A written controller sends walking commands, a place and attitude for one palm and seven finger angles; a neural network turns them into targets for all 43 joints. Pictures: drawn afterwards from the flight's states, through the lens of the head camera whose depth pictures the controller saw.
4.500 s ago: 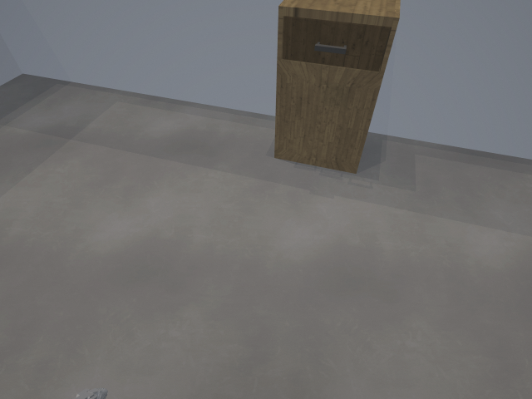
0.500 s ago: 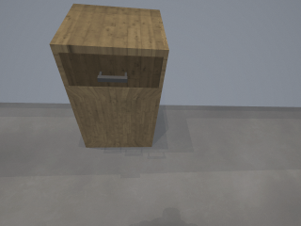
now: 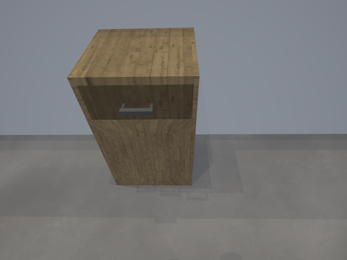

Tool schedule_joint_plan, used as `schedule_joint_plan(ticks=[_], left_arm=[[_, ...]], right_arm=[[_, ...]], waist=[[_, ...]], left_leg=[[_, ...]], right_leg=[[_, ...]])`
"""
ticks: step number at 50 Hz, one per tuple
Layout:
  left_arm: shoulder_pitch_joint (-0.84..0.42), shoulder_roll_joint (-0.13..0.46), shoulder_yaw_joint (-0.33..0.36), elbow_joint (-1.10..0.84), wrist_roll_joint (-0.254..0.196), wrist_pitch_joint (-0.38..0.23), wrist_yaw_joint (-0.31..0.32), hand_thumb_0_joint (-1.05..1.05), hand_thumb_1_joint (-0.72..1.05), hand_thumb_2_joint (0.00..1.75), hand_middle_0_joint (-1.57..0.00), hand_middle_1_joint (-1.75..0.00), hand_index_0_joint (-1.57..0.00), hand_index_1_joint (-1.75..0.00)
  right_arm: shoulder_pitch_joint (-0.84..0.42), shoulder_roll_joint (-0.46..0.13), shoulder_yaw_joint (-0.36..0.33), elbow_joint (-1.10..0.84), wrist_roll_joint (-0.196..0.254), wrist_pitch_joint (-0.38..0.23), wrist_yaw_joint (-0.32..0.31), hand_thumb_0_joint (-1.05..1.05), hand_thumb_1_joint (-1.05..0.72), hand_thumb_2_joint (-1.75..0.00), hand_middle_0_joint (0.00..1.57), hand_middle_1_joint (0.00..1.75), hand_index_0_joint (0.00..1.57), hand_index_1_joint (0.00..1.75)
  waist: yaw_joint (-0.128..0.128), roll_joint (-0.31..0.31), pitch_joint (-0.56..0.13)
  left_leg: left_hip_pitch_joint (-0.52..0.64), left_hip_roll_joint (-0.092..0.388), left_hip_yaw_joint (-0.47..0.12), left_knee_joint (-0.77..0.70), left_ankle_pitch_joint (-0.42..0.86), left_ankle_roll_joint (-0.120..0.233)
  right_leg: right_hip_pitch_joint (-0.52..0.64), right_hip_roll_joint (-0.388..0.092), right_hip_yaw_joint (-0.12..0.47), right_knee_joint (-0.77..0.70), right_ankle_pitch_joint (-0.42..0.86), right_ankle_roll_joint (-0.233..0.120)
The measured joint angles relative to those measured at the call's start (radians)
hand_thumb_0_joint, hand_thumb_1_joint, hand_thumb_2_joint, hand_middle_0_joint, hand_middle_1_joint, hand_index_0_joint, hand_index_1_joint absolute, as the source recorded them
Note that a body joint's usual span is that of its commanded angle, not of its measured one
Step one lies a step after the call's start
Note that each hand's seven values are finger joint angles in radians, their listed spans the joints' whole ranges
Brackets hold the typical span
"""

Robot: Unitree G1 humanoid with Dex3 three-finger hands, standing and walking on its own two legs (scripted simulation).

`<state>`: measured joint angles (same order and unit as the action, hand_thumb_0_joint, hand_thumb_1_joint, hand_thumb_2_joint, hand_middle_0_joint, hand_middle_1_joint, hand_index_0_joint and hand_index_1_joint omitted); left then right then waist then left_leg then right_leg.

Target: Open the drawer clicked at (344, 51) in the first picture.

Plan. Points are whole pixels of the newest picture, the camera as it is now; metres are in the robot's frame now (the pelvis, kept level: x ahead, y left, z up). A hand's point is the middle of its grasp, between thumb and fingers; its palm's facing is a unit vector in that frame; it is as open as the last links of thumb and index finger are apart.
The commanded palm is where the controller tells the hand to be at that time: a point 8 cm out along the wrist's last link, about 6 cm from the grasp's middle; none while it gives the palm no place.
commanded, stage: take the last steps up to it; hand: left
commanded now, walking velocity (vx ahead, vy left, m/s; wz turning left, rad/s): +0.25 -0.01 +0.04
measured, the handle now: (137, 108) +0.68 +0.20 -0.08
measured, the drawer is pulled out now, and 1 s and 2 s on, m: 0.00 0.00 0.00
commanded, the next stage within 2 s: come to a stop and stand still in 0.32 s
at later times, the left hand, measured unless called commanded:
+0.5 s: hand (106, 259) +0.17 +0.21 -0.18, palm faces +0.05 -0.98 -0.20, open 7.4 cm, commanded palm none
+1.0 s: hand (107, 232) +0.24 +0.23 -0.19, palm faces +0.05 -0.98 -0.21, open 7.4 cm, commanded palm none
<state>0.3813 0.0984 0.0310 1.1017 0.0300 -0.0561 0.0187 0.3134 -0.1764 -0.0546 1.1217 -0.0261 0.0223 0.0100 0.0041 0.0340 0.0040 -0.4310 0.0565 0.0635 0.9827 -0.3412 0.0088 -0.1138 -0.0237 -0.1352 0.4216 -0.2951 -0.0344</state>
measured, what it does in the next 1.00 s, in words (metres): walks ahead: left foot, then right foot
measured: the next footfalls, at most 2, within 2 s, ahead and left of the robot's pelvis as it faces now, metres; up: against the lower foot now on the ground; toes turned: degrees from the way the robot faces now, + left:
left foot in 0.28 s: +0.19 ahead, +0.14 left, +0.00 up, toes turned +10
right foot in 0.58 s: +0.25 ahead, -0.11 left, +0.00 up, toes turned -7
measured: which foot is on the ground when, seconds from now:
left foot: up 0.00-0.26, down 0.28-0.62, up 0.64-0.92, down 0.94-1.00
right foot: down 0.00-0.28, up 0.30-0.56, down 0.58-0.94, up 0.96-1.00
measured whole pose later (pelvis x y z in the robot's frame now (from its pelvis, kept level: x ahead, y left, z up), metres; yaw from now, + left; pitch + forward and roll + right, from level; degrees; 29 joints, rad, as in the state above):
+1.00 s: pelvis +0.16 +0.04 -0.01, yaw +1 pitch +0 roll +0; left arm 0.14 0.19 0.06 1.00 0.02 0.06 0.04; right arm 0.21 -0.16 -0.04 1.02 -0.02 0.03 -0.03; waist -0.01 -0.04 0.08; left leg -0.24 0.00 0.08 0.57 -0.33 0.04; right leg -0.38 -0.07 -0.05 0.72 -0.39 0.01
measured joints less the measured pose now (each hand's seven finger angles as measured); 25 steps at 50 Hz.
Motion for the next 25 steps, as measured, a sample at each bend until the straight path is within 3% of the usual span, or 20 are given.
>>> schedule_joint_plan(ticks=[3, 7, 13, 16, 19, 21, 25], left_arm=[[0.034, -0.021, -0.008, 0.029, 0.001, -0.007, 0.001, 0.0, 0.9, 0.9, -0.2, -0.3, -0.2, -0.3], [0.06, -0.036, -0.013, 0.058, 0.003, -0.01, 0.001, 0.0, 0.9, 0.9, -0.2, -0.3, -0.21, -0.3], [0.087, -0.028, -0.005, 0.079, -0.001, 0.001, 0.002, 0.0, 0.9, 0.9, -0.2, -0.3, -0.21, -0.3], [0.067, -0.008, -0.001, 0.084, -0.01, 0.023, 0.0, 0.0, 0.9, 0.9, -0.2, -0.3, -0.21, -0.3], [0.012, 0.019, 0.011, 0.069, -0.007, 0.038, -0.003, 0.0, 0.9, 0.9, -0.2, -0.3, -0.2, -0.3], [-0.035, 0.037, 0.02, 0.044, -0.004, 0.041, -0.006, 0.0, 0.9, 0.9, -0.2, -0.3, -0.2, -0.3], [-0.124, 0.063, 0.024, -0.022, -0.004, 0.039, -0.001, 0.0, 0.91, 0.9, -0.2, -0.3, -0.2, -0.3]], right_arm=[[-0.028, 0.0, -0.006, -0.019, 0.002, -0.011, 0.001, 0.01, -0.91, -0.9, 0.2, 0.3, 0.2, 0.3], [-0.077, 0.006, -0.007, -0.04, 0.006, -0.017, 0.002, 0.01, -0.92, -0.9, 0.2, 0.3, 0.2, 0.3], [-0.148, 0.015, 0.007, -0.073, 0.004, -0.048, 0.0, 0.01, -0.92, -0.9, 0.2, 0.3, 0.2, 0.3], [-0.169, 0.033, 0.015, -0.091, -0.001, -0.078, -0.016, 0.0, -0.92, -0.9, 0.2, 0.3, 0.2, 0.3], [-0.159, 0.047, 0.01, -0.1, 0.006, -0.086, -0.035, -0.01, -0.93, -0.9, 0.2, 0.3, 0.2, 0.3], [-0.145, 0.038, 0.004, -0.101, 0.005, -0.09, -0.044, -0.02, -0.95, -0.9, 0.21, 0.3, 0.21, 0.3], [-0.109, 0.017, 0.014, -0.076, 0.0, -0.07, -0.042, -0.02, -0.95, -0.9, 0.21, 0.3, 0.21, 0.3]], waist=[[-0.008, -0.007, 0.012], [0.004, -0.021, 0.033], [0.031, -0.044, 0.06], [0.027, -0.069, 0.072], [0.015, -0.075, 0.065], [0.004, -0.07, 0.057], [-0.006, -0.054, 0.042]], left_leg=[[-0.064, 0.029, 0.005, 0.0, 0.063, -0.015], [-0.084, 0.046, 0.026, -0.129, 0.092, -0.018], [0.034, 0.015, 0.069, -0.39, 0.142, 0.013], [0.056, 0.005, 0.094, -0.35, 0.107, 0.033], [0.111, -0.001, 0.114, -0.389, 0.078, 0.024], [0.151, -0.009, 0.117, -0.443, 0.093, 0.019], [0.207, -0.015, 0.11, -0.507, 0.1, 0.012]], right_leg=[[0.048, 0.004, -0.011, -0.06, 0.009, 0.0], [0.091, 0.002, -0.021, -0.087, -0.012, 0.009], [0.111, -0.016, -0.02, 0.017, -0.129, 0.043], [-0.033, -0.038, 0.034, 0.39, -0.232, 0.027], [-0.194, -0.043, 0.059, 0.668, -0.2, 0.021], [-0.259, -0.057, 0.054, 0.665, -0.163, 0.027], [-0.29, -0.072, 0.048, 0.442, -0.095, 0.047]])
